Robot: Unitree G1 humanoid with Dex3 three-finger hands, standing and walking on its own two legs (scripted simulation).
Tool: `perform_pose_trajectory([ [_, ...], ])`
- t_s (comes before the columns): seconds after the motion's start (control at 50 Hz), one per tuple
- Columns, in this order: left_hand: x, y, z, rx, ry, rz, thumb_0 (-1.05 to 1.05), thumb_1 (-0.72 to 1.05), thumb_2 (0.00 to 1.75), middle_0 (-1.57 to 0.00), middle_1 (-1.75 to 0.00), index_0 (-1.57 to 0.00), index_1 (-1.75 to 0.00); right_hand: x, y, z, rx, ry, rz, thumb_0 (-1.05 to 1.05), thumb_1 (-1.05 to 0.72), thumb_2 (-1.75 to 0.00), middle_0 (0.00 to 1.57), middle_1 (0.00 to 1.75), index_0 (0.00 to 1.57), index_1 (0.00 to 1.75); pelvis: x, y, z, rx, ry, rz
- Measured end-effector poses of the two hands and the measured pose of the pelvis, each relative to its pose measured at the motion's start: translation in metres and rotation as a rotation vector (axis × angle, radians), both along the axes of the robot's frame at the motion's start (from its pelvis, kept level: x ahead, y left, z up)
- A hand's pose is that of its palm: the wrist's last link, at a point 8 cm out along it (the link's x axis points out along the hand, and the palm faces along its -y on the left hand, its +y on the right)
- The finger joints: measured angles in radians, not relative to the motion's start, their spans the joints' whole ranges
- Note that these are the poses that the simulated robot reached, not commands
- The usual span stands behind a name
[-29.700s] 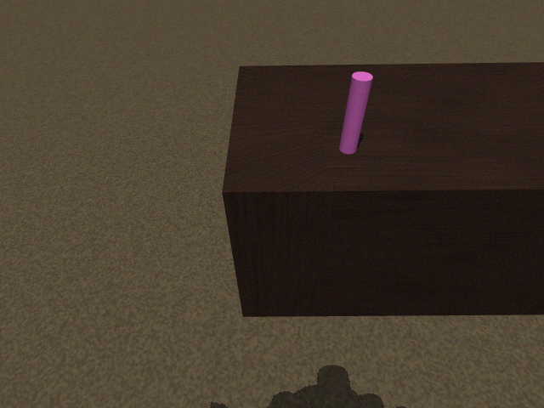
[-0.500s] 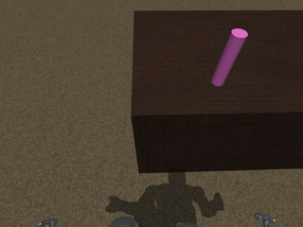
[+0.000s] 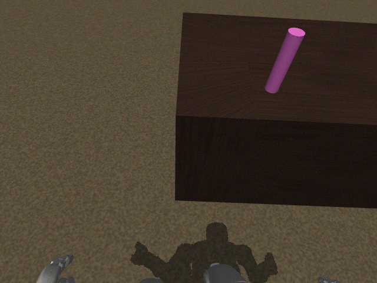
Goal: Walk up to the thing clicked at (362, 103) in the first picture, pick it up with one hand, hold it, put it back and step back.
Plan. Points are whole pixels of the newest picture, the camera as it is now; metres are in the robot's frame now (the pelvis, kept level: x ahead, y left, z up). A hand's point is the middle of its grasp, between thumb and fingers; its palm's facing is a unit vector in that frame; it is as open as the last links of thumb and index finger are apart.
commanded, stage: step back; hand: right
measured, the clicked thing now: (282, 63) +0.73 -0.26 +0.04
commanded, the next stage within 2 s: none
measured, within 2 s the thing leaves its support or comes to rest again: neither
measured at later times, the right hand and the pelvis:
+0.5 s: hand out of the picture -0.08 -0.33 -0.15, palm faces -0.03 +0.92 -0.40, open 7.4 cm; pelvis -0.16 -0.05 +0.00, yaw -1 degrees
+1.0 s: hand out of the picture -0.19 -0.35 -0.15, palm faces -0.02 +0.92 -0.40, open 7.4 cm; pelvis -0.34 -0.08 -0.01, yaw -1 degrees
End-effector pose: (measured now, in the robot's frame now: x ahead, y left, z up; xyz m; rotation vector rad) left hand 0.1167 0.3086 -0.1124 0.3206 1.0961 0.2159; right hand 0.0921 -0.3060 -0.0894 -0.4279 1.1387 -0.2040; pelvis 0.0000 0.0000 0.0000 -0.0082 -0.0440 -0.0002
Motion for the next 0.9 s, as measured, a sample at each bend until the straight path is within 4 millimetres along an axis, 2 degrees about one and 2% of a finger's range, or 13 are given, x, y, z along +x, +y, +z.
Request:
perform_pose_trajectory([
  [0.16,-0.069,-0.007,-0.002,0.02,0.093,-0.027,0.01,0.9,0.9,-0.2,-0.3,-0.21,-0.3,-0.038,-0.018,0.008,-0.01,-0.08,-0.021,0.01,-0.9,-0.89,0.21,0.31,0.21,0.3,-0.051,-0.015,0.001,-0.007,0.007,-0.059],
  [0.28,-0.125,-0.029,-0.004,0.053,0.121,-0.036,0.01,0.9,0.9,-0.2,-0.3,-0.21,-0.3,-0.078,-0.055,-0.013,0.003,-0.11,-0.038,0.01,-0.9,-0.89,0.21,0.31,0.21,0.3,-0.097,-0.039,-0.014,-0.015,-0.004,-0.084],
  [0.36,-0.166,-0.045,0.01,0.055,0.127,-0.016,0.01,0.9,0.9,-0.2,-0.3,-0.21,-0.3,-0.114,-0.067,-0.019,0.021,-0.061,-0.075,0.01,-0.9,-0.89,0.2,0.3,0.21,0.3,-0.12,-0.049,-0.007,0.023,-0.003,-0.067],
  [0.42,-0.185,-0.051,0.019,0.067,0.123,-0.003,0.01,0.9,0.9,-0.2,-0.3,-0.21,-0.3,-0.141,-0.069,-0.02,0.032,-0.028,-0.068,0.01,-0.9,-0.89,0.2,0.3,0.21,0.3,-0.135,-0.052,-0.001,0.041,0.005,-0.047],
  [0.52,-0.197,-0.052,0.023,0.083,0.047,-0.001,0.01,0.9,0.9,-0.2,-0.3,-0.21,-0.3,-0.186,-0.066,-0.027,0.034,0.055,-0.039,0.01,-0.9,-0.89,0.2,0.3,0.21,0.3,-0.166,-0.055,-0.001,0.036,0.009,-0.004],
  [0.66,-0.219,-0.042,0.004,0.053,-0.04,0.011,0.01,0.9,0.9,-0.2,-0.3,-0.21,-0.3,-0.231,-0.049,-0.031,0.026,0.091,0.009,0.01,-0.9,-0.89,0.2,0.3,0.21,0.3,-0.219,-0.048,-0.013,0.048,-0.006,0.045],
  [0.78,-0.262,-0.049,0.003,0.014,-0.002,0.033,0.01,0.9,0.9,-0.2,-0.3,-0.21,-0.3,-0.257,-0.048,-0.012,0.02,0.043,0.02,0.01,-0.9,-0.89,0.21,0.31,0.21,0.3,-0.256,-0.052,-0.002,0.003,0.0,0.033],
  [0.9,-0.325,-0.06,0.0,0.028,0.075,0.012,0.01,0.9,0.9,-0.2,-0.3,-0.21,-0.3,-0.267,-0.064,-0.006,0.014,-0.052,0.031,0.01,-0.9,-0.89,0.21,0.31,0.21,0.3,-0.298,-0.065,-0.003,-0.003,0.016,-0.014],
])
